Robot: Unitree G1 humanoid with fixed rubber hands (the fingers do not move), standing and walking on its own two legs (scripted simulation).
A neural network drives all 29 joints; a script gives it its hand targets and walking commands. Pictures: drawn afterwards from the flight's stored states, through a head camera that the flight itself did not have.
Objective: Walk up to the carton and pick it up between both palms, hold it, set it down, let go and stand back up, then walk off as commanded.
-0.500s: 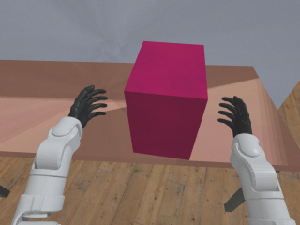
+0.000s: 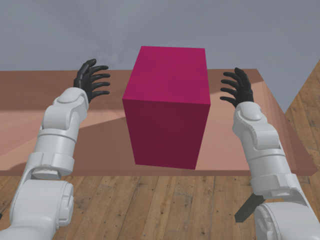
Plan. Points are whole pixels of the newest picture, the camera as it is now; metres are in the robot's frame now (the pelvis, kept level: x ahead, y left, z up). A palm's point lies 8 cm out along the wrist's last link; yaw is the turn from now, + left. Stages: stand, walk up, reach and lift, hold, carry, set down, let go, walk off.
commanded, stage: reach and lift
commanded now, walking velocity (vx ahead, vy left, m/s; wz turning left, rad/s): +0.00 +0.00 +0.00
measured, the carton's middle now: (168, 108) +0.50 -0.03 +0.05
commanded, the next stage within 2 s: none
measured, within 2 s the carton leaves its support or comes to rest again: neither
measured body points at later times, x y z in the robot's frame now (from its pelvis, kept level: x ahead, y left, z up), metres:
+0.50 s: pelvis +0.01 +0.00 +0.00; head +0.01 +0.01 +0.45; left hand +0.49 +0.17 +0.24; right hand +0.45 -0.18 +0.23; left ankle -0.05 +0.09 -0.74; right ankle +0.06 -0.13 -0.74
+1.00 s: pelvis +0.02 +0.00 +0.00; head +0.02 +0.01 +0.45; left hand +0.50 +0.17 +0.23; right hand +0.46 -0.18 +0.21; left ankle -0.05 +0.09 -0.74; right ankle +0.06 -0.13 -0.74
